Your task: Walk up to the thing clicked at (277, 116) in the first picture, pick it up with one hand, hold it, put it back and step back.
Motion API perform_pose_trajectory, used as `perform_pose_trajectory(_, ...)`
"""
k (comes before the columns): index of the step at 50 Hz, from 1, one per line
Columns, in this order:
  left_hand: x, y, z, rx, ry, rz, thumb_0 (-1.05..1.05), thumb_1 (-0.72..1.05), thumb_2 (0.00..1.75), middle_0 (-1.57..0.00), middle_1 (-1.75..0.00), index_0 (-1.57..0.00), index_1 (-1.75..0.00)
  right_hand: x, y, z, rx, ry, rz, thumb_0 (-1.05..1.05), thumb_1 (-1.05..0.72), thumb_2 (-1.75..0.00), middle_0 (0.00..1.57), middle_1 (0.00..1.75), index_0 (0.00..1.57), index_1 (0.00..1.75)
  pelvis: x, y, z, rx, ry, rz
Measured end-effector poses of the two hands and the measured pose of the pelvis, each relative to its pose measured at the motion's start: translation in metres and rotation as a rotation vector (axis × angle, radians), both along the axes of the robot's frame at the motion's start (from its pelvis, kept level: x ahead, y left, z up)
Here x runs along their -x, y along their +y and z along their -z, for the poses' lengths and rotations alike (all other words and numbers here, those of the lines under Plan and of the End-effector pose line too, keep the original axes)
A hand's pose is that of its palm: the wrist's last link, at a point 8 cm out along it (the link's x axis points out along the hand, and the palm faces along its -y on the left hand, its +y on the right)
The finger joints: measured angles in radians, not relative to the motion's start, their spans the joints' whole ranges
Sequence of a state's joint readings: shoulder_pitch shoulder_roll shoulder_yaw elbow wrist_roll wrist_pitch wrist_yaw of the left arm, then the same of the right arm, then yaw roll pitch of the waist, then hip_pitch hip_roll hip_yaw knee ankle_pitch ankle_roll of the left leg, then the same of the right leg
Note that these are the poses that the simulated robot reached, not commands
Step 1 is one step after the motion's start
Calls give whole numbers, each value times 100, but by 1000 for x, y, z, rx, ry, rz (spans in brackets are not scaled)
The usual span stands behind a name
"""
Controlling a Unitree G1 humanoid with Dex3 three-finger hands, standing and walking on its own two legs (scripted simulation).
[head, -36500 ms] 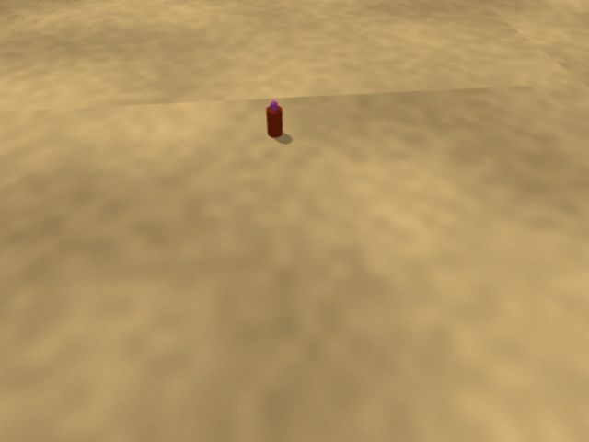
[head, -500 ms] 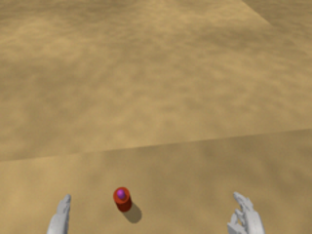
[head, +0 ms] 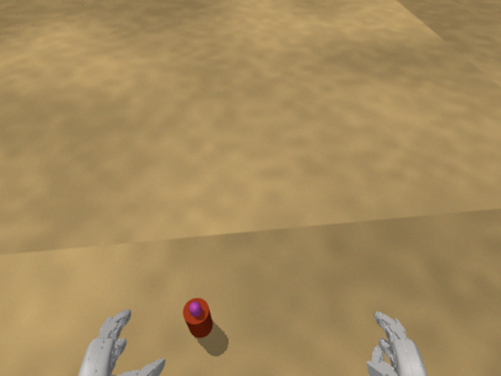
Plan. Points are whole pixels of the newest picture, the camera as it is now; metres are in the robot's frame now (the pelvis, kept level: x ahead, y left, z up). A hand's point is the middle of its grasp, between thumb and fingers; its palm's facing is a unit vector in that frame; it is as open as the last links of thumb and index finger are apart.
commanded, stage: stand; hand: left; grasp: from the side
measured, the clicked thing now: (197, 316) +0.43 +0.18 -0.62
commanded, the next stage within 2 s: none
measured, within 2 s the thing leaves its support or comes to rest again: neither
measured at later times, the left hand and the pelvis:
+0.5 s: hand out of the picture +0.05 +0.25 -0.11, palm faces +0.01 -0.94 -0.34, open 7.4 cm; pelvis -0.01 +0.01 +0.04, yaw +1 degrees
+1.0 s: hand out of the picture +0.03 +0.26 -0.10, palm faces +0.00 -0.94 -0.35, open 7.4 cm; pelvis -0.02 +0.01 +0.05, yaw +1 degrees
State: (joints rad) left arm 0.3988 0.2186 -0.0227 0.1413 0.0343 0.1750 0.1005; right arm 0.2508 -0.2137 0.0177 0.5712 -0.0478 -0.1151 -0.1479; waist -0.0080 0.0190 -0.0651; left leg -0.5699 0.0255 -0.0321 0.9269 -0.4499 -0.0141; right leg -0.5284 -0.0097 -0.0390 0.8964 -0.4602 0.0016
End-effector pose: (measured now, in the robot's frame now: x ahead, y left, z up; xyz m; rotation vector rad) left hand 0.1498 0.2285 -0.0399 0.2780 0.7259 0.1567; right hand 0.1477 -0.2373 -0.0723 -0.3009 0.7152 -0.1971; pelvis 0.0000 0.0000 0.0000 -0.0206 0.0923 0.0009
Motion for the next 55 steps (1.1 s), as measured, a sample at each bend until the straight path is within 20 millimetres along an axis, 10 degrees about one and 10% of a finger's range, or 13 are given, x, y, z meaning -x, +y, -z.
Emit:
perform_pose_trajectory(14,63,61,37,-51,312,-50,0,84,89,-20,-30,-20,-30,58,-40,10,7,366,22,1,-90,-90,20,30,20,30,2,6,-25,-19,-95,-2)
perform_pose_trajectory(31,119,69,32,-22,495,-125,0,90,90,-20,-30,-20,-30,88,-23,6,-51,482,43,1,-90,-90,20,30,20,30,12,13,-49,-20,-157,-11)
perform_pose_trajectory(55,129,71,26,-36,530,-136,0,90,90,-20,-30,-20,-30,113,-45,3,-35,536,81,1,-91,-90,20,30,20,30,22,6,-54,-21,-164,-10)
